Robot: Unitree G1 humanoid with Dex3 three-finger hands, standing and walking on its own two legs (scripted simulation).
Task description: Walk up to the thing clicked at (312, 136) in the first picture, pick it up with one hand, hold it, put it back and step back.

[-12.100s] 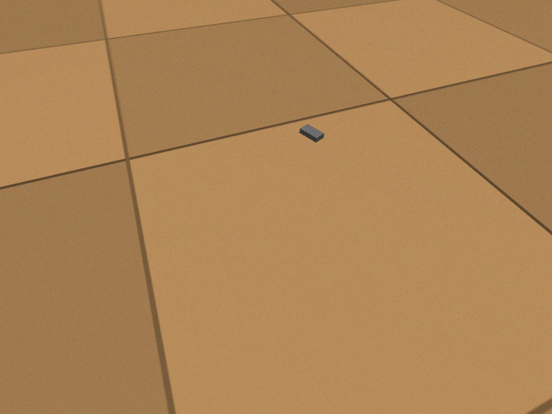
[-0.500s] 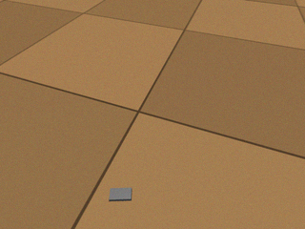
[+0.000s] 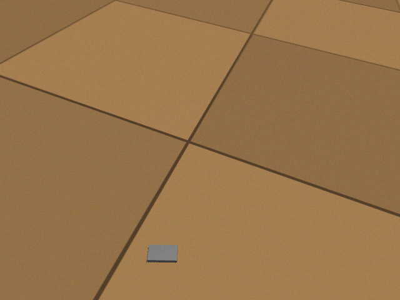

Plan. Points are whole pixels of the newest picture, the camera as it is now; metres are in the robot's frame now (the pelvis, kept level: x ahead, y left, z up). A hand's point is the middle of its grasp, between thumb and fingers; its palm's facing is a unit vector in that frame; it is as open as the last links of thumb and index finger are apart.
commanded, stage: walk up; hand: left
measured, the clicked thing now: (162, 253) +0.44 +0.14 -0.76
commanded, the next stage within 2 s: stand in 1.60 s
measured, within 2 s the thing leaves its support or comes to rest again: neither
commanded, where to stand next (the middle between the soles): +0.05 -0.02 m, yaw -1 degrees
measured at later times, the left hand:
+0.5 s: hand out of the picture +0.13 +0.23 -0.15, palm faces -0.01 -0.95 -0.32, open 7.4 cm
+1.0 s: hand out of the picture +0.09 +0.22 -0.15, palm faces -0.01 -0.94 -0.33, open 7.4 cm
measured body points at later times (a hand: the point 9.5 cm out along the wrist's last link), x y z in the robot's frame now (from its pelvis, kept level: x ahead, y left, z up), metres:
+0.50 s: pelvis +0.03 -0.01 +0.00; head +0.04 -0.01 +0.45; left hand +0.13 +0.28 -0.13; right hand +0.13 -0.31 -0.12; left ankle +0.02 +0.10 -0.74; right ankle +0.03 -0.14 -0.74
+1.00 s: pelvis +0.01 -0.03 +0.01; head +0.03 -0.03 +0.46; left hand +0.09 +0.27 -0.13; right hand +0.09 -0.33 -0.13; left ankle +0.02 +0.10 -0.74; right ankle +0.03 -0.14 -0.74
